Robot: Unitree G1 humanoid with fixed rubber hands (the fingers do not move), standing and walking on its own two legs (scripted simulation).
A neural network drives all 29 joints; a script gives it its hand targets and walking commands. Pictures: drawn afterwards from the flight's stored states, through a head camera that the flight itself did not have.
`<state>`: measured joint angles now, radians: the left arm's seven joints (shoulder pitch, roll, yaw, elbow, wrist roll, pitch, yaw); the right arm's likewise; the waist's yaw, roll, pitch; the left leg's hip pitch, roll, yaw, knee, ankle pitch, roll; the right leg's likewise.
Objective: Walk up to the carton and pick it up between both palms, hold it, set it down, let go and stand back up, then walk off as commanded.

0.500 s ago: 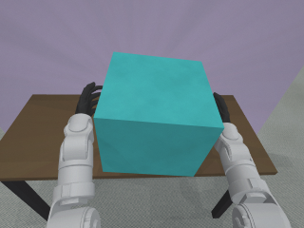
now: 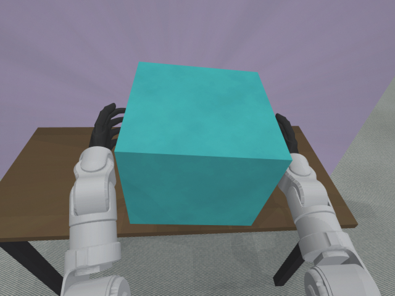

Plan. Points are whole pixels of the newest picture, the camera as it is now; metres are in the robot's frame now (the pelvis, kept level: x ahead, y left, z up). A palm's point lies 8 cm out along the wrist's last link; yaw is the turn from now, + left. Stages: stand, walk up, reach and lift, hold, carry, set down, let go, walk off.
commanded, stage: reach and lift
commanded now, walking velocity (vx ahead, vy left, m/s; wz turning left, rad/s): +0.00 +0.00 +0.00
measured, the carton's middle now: (196, 145) +0.41 -0.01 +0.12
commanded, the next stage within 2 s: hold in 0.42 s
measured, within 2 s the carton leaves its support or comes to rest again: neither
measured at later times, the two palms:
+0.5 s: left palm (99, 138) +0.37 +0.17 +0.19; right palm (285, 143) +0.36 -0.19 +0.16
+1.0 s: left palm (98, 136) +0.36 +0.17 +0.20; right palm (289, 139) +0.36 -0.19 +0.18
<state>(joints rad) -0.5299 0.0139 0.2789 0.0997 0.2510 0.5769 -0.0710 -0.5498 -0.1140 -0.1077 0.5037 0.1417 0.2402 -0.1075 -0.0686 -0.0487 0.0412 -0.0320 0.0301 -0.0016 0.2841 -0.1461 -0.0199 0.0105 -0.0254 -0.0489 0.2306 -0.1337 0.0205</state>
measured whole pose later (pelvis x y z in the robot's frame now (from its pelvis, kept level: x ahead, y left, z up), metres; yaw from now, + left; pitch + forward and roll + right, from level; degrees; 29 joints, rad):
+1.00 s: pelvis -0.01 -0.01 +0.00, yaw -1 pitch -6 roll +0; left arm -0.61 0.03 0.32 0.10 0.28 0.69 -0.08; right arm -0.66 -0.14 -0.09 0.54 0.18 0.34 -0.12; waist -0.06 -0.04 0.01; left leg -0.04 0.04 0.00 0.27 -0.13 -0.03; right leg -0.01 -0.01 -0.04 0.23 -0.12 0.01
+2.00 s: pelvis +0.00 -0.01 +0.00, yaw +0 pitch -6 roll +0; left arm -0.62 0.03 0.33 0.11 0.28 0.69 -0.09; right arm -0.67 -0.14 -0.08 0.54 0.18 0.36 -0.12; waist -0.06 -0.04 0.00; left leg -0.04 0.03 -0.01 0.27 -0.13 -0.03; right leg -0.01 -0.01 -0.03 0.23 -0.13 0.01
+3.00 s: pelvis +0.00 +0.00 +0.00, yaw +0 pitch -6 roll -1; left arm -0.58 0.02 0.31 0.05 0.28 0.71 -0.09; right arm -0.64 -0.15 -0.06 0.50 0.21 0.37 -0.13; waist -0.07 -0.04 0.01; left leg -0.03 0.03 -0.01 0.28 -0.14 -0.02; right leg 0.01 -0.01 -0.03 0.23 -0.13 0.01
